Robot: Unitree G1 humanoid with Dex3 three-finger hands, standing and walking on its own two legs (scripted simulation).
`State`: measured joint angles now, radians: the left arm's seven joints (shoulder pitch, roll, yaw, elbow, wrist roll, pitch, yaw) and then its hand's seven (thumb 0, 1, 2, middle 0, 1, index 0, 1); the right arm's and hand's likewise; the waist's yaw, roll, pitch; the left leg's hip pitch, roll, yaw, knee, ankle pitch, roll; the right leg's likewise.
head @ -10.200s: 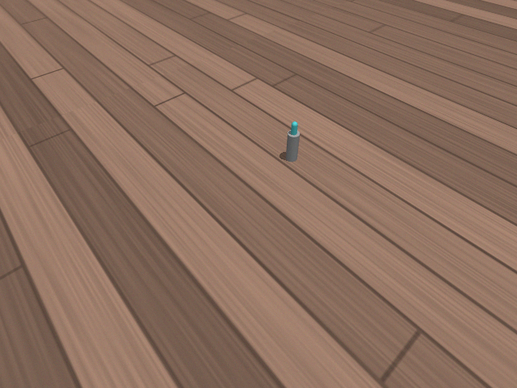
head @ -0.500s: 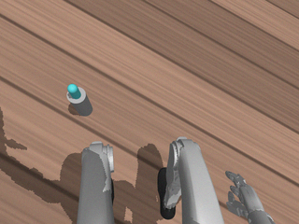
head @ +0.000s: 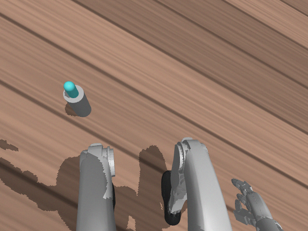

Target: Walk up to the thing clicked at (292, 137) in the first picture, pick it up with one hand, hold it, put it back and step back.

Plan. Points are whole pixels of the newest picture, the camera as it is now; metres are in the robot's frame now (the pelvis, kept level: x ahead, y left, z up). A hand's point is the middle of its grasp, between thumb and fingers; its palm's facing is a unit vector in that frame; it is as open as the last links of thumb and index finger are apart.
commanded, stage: approach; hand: left
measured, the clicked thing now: (77, 99) +0.51 +0.24 -0.28
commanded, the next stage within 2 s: close in in 0.66 s
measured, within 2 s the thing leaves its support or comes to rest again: neither
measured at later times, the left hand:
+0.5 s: hand out of the picture +0.43 +0.38 -0.10, palm faces +0.19 -0.98 +0.00, open 17.7 cm
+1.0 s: hand (59, 114) +0.44 +0.28 -0.26, palm faces +0.18 -0.98 +0.05, open 17.6 cm
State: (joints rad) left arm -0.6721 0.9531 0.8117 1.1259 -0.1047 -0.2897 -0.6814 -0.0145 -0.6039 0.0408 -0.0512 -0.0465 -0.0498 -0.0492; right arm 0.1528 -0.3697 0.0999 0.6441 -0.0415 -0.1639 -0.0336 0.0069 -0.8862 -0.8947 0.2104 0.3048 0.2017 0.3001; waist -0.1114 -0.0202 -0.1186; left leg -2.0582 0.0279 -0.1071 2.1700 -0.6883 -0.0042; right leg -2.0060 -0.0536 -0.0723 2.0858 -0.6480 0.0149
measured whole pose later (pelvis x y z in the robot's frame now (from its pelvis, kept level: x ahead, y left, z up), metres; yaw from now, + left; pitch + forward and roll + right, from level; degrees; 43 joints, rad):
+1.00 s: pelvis -0.02 +0.01 -0.12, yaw -8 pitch +16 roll -14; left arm -0.67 0.83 0.71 1.40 -0.14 -0.92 -0.38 -0.02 -0.61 0.03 -0.05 -0.12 -0.08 -0.10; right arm -0.09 -0.39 0.39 0.60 -0.27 -0.06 0.08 0.00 -0.91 -0.89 0.21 0.31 0.20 0.30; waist -0.24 -0.21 0.23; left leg -2.23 0.02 -0.29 2.62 -0.71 0.00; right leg -2.11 0.00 -0.18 2.40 -0.60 0.06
